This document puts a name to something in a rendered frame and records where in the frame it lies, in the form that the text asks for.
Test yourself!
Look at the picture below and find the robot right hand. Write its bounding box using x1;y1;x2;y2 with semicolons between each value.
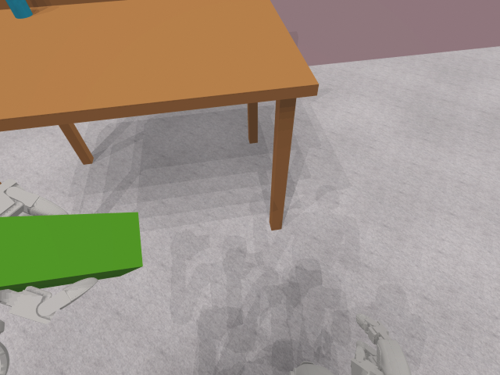
351;313;412;375

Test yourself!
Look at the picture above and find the sponge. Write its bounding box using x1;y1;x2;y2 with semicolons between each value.
0;212;143;292

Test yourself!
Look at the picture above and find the robot left hand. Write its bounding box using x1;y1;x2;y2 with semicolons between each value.
0;179;98;324

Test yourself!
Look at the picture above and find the table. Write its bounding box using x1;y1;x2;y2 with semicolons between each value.
0;0;319;230

